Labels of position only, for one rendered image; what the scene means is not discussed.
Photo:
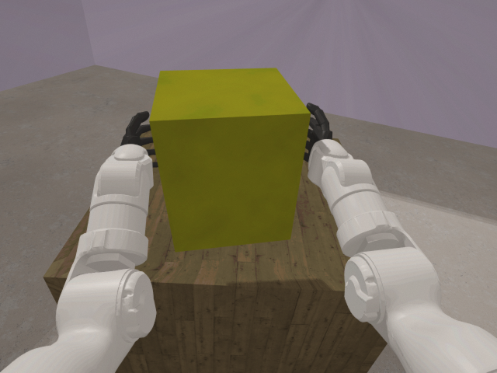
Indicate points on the right robot forearm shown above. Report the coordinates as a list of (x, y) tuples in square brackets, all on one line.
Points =
[(363, 220)]

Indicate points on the left robot forearm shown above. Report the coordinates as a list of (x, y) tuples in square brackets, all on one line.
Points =
[(115, 237)]

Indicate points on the robot right hand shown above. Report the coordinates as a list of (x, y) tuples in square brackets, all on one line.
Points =
[(320, 127)]

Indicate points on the pedestal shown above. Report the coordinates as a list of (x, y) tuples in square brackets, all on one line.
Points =
[(269, 307)]

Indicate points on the carton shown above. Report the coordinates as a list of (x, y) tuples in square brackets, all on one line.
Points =
[(230, 147)]

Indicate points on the robot left upper arm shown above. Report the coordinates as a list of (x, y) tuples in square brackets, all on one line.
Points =
[(99, 318)]

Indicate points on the robot left hand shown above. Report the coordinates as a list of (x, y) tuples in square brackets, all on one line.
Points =
[(134, 131)]

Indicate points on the robot right upper arm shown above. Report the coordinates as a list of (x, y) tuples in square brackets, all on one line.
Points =
[(397, 292)]

